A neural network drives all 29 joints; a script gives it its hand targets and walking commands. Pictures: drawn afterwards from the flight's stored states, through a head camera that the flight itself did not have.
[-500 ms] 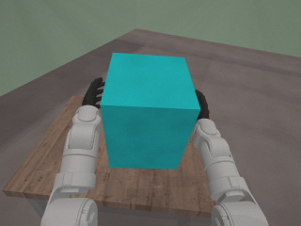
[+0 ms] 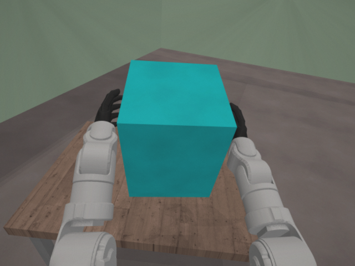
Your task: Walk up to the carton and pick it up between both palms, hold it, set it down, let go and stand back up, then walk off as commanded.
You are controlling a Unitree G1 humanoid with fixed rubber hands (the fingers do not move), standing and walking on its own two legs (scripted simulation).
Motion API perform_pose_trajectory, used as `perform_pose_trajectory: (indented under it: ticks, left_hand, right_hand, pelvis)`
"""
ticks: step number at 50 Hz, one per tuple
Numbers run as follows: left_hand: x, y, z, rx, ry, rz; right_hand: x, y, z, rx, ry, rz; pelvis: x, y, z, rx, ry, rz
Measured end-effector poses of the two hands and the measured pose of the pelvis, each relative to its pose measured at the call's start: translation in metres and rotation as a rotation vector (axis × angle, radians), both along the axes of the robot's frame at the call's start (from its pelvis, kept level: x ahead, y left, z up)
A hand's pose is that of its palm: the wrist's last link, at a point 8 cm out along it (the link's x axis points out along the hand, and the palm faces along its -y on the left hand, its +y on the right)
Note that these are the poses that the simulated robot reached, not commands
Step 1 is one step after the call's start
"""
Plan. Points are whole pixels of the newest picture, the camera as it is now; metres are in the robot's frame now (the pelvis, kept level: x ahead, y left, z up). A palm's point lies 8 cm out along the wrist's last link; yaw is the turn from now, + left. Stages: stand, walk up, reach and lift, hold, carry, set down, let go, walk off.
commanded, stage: hold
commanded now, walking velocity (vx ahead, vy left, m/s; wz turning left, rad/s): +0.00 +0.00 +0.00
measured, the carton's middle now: (172, 132) +0.39 +0.01 +0.18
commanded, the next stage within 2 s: none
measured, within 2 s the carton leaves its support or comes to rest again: neither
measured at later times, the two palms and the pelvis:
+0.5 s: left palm (103, 131) +0.35 +0.16 +0.20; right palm (234, 141) +0.36 -0.13 +0.18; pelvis +0.00 +0.00 +0.00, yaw +0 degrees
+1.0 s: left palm (103, 138) +0.35 +0.16 +0.18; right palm (232, 145) +0.36 -0.13 +0.17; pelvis -0.01 +0.00 +0.00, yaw +0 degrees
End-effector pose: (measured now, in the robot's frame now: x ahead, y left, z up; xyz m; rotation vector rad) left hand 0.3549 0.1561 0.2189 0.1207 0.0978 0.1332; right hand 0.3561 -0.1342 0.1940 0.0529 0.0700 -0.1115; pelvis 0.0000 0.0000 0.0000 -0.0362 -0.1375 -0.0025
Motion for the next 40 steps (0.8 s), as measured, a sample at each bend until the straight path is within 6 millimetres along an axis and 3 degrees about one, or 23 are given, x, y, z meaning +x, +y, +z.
perform_pose_trajectory:
  ticks: [10, 17, 20, 27, 30, 37, 40]
  left_hand:
    - [0.003, 0.001, -0.033, -0.010, 0.117, -0.008]
    - [-0.001, 0.003, 0.000, -0.025, -0.001, 0.009]
    - [-0.002, 0.005, 0.004, -0.011, -0.006, -0.001]
    - [0.000, 0.006, -0.031, 0.000, 0.123, -0.018]
    - [-0.002, 0.007, -0.037, -0.018, 0.122, 0.002]
    - [-0.007, 0.008, -0.003, -0.030, -0.008, 0.020]
    - [-0.007, 0.008, 0.004, -0.016, -0.016, 0.006]
  right_hand:
    - [0.000, 0.000, -0.027, 0.000, 0.087, -0.004]
    - [0.002, 0.003, 0.007, 0.016, -0.027, 0.005]
    - [0.001, 0.004, 0.011, 0.002, -0.034, 0.003]
    - [0.000, 0.004, -0.020, -0.001, 0.068, 0.001]
    - [0.002, 0.005, -0.024, 0.010, 0.071, 0.009]
    - [0.002, 0.006, 0.013, 0.002, -0.056, 0.020]
    - [-0.001, 0.006, 0.017, -0.023, -0.065, 0.015]
  pelvis:
    - [-0.008, 0.000, 0.000, 0.001, -0.024, 0.001]
    - [0.001, 0.000, 0.000, 0.000, -0.012, 0.001]
    - [0.001, 0.000, 0.000, 0.000, -0.021, 0.001]
    - [-0.007, 0.001, -0.001, 0.000, -0.046, 0.003]
    - [-0.008, 0.001, -0.001, 0.001, -0.047, 0.003]
    - [0.002, 0.000, 0.000, 0.001, -0.035, 0.003]
    - [0.001, 0.000, -0.001, 0.001, -0.040, 0.003]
